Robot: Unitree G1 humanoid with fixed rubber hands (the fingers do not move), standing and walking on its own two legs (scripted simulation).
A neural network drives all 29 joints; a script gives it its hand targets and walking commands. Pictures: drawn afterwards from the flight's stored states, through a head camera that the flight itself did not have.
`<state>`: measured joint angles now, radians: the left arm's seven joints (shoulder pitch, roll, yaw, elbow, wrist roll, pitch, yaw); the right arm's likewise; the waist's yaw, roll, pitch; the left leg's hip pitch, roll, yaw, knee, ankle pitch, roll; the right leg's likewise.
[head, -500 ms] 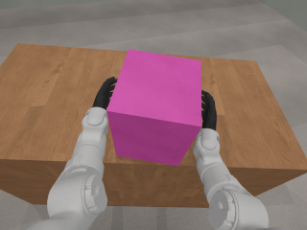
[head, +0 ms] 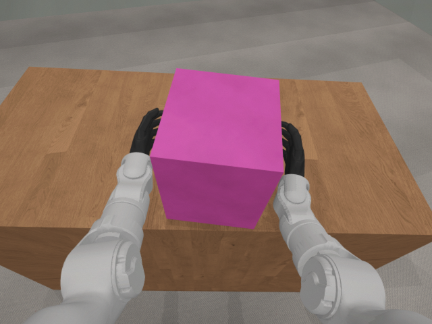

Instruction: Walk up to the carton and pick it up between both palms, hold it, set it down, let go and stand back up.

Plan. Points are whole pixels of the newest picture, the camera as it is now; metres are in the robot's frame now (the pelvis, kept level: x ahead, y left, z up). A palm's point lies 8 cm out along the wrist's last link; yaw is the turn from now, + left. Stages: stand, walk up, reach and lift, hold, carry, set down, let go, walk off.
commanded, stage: reach and lift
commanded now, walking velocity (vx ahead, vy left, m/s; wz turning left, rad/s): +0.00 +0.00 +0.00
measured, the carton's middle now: (218, 155) +0.44 -0.01 +0.04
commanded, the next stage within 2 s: hold in 2.00 s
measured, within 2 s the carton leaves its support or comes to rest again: neither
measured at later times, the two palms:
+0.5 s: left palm (134, 121) +0.41 +0.14 +0.16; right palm (311, 133) +0.38 -0.15 +0.16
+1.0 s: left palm (124, 128) +0.36 +0.14 +0.19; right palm (318, 132) +0.36 -0.15 +0.18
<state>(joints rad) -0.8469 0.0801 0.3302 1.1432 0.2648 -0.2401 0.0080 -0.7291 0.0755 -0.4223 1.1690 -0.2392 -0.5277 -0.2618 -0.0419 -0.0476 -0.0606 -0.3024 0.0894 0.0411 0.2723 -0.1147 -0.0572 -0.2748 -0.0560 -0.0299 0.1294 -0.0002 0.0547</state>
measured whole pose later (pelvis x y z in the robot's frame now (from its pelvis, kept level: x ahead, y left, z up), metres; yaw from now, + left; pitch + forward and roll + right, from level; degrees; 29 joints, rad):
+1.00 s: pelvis -0.01 -0.01 +0.00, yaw +3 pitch -11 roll -1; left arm -0.69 -0.08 0.35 0.27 0.41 0.59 -0.03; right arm -0.73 -0.03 -0.06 0.71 0.14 0.13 -0.19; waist -0.12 -0.06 0.09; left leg 0.04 0.09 -0.01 0.31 -0.16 -0.07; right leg 0.07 -0.06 -0.08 0.23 -0.10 0.05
